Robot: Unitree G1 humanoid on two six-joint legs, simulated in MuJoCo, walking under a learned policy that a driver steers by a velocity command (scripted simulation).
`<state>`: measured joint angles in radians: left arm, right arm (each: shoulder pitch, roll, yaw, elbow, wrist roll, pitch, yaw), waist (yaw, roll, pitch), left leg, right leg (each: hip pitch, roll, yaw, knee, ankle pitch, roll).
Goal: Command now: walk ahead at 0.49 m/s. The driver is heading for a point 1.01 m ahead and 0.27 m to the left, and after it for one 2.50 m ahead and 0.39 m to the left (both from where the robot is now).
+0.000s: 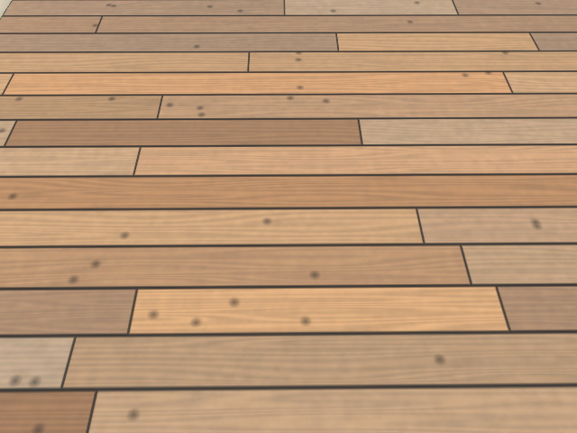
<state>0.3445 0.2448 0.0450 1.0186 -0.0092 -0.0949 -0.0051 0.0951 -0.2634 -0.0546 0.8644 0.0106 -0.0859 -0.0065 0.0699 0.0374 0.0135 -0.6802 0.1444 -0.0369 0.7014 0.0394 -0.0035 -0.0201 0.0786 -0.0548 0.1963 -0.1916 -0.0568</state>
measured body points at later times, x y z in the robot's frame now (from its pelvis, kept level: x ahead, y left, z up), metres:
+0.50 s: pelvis +0.29 +0.07 +0.00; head +0.30 +0.08 +0.45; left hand +0.44 +0.33 -0.12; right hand +0.29 -0.20 -0.13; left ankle +0.24 +0.15 -0.75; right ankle +0.45 -0.12 -0.68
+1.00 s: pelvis +0.57 +0.00 +0.00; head +0.59 +0.00 +0.45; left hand +0.58 +0.27 -0.14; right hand +0.70 -0.26 -0.13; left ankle +0.68 +0.19 -0.67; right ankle +0.56 -0.08 -0.75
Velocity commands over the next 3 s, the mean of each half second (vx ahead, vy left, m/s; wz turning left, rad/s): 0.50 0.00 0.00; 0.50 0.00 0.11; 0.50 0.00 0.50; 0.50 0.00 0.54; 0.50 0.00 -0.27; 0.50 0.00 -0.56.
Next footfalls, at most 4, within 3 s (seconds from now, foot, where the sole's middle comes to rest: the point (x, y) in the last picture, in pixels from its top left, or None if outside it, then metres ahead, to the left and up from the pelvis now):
0.16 left None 0.28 0.15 -0.78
0.72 right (355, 396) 0.60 -0.09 -0.78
1.26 left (259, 289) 0.88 0.17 -0.78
1.76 right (297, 199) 1.22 0.09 -0.78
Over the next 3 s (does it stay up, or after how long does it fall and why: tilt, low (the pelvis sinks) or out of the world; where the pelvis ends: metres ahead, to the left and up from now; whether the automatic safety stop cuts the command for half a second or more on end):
stays up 1.58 0.37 0.00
